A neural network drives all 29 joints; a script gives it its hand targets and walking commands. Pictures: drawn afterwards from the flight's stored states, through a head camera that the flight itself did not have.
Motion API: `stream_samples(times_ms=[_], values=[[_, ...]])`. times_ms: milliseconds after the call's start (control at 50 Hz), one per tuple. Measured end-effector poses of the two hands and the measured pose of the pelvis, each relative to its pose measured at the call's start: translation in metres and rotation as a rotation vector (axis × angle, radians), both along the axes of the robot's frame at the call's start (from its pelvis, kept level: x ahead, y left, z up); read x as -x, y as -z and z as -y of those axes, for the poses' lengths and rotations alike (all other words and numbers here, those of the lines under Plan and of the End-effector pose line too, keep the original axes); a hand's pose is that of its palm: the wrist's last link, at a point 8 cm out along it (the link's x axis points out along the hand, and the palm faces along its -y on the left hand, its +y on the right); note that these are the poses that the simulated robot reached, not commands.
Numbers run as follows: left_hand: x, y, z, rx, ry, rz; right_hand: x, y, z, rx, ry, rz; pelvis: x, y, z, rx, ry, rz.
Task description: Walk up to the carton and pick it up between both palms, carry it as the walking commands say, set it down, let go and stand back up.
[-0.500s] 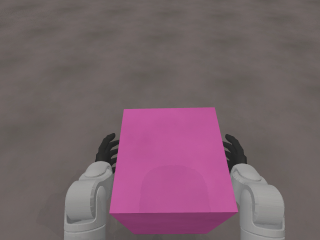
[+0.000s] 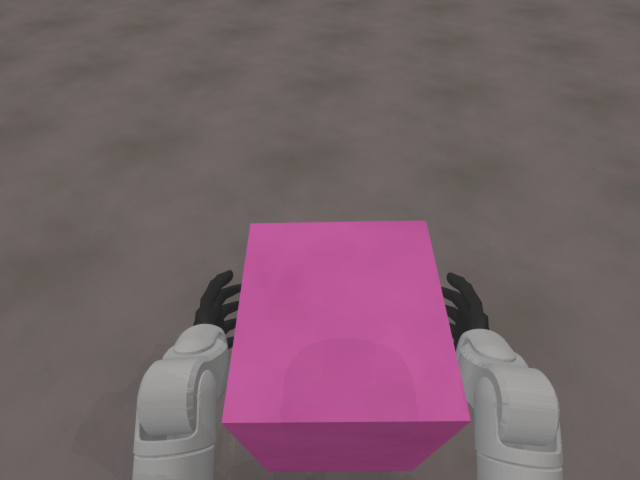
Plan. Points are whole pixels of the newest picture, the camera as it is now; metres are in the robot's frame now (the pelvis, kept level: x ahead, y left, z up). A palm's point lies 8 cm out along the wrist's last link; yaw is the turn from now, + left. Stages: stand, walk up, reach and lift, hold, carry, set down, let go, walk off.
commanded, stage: carry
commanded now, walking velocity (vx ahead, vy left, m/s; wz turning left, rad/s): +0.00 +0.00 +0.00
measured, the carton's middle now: (338, 359) +0.26 +0.00 +0.01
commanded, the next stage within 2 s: hold in 0.04 s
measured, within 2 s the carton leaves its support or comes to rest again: neither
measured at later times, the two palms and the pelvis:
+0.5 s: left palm (229, 321) +0.28 +0.13 +0.06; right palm (464, 314) +0.30 -0.16 +0.06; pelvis +0.01 -0.02 +0.01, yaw +4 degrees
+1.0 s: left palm (228, 339) +0.28 +0.14 +0.03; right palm (456, 329) +0.29 -0.15 +0.03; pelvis +0.00 -0.02 +0.01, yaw +2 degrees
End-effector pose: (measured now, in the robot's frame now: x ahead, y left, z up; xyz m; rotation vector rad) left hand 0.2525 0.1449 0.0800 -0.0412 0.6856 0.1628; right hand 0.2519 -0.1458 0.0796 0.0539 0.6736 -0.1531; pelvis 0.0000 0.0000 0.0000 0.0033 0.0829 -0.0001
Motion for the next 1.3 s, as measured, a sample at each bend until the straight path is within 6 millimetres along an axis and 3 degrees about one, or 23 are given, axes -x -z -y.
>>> stream_samples(times_ms=[60, 140, 200, 280, 420, 580, 840, 1040, 1300], values=[[-0.004, 0.006, 0.001, -0.016, 0.014, -0.006, -0.004, 0.006, 0.001, 0.017, -0.011, -0.006, 0.002, -0.001, 0.001, 0.004, -0.005, 0.031], [-0.016, 0.056, 0.003, -0.036, 0.056, -0.085, -0.017, 0.05, 0.004, 0.063, -0.053, -0.084, 0.007, -0.002, 0.003, 0.01, -0.044, 0.11], [-0.008, 0.07, 0.002, -0.024, 0.023, -0.094, -0.017, 0.064, 0.002, 0.059, -0.093, -0.089, 0.004, -0.003, 0.005, 0.007, -0.05, 0.113], [-0.007, 0.059, 0.001, -0.017, -0.004, -0.033, -0.021, 0.053, 0.0, 0.025, -0.081, -0.028, -0.003, -0.006, 0.01, 0.004, -0.062, 0.126], [-0.026, 0.031, 0.005, -0.023, 0.009, 0.028, -0.041, 0.029, 0.005, 0.035, -0.101, 0.033, -0.01, -0.008, 0.017, -0.006, -0.072, 0.2], [-0.033, 0.023, 0.013, -0.045, 0.035, 0.02, -0.047, 0.02, 0.014, 0.034, -0.095, 0.024, -0.016, -0.011, 0.025, -0.01, -0.067, 0.241], [-0.023, 0.032, 0.005, -0.031, 0.019, -0.006, -0.044, 0.027, 0.006, 0.051, -0.121, -0.002, -0.006, -0.01, 0.024, 0.0, -0.061, 0.245], [-0.025, 0.059, 0.004, -0.012, 0.023, -0.045, -0.041, 0.053, 0.006, 0.04, -0.102, -0.043, 0.003, -0.004, 0.019, 0.0, -0.039, 0.225], [-0.037, 0.094, 0.001, -0.005, 0.003, -0.053, -0.055, 0.091, 0.003, 0.03, -0.109, -0.051, 0.007, 0.004, 0.022, 0.0, -0.039, 0.099]])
